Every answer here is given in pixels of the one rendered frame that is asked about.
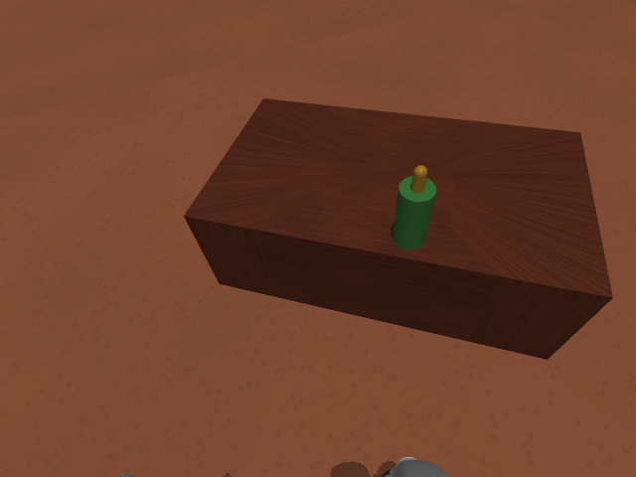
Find bottle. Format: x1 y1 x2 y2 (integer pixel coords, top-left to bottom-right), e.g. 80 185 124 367
393 165 436 250

